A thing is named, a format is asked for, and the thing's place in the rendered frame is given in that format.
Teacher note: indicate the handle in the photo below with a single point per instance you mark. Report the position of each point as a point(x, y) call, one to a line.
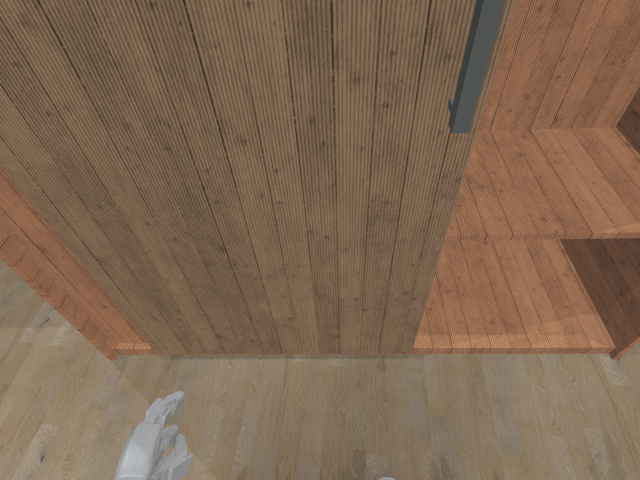
point(484, 26)

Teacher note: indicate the wardrobe door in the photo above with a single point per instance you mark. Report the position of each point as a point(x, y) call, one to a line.
point(245, 176)
point(28, 229)

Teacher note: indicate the robot left hand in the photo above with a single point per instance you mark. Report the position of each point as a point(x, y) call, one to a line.
point(141, 456)

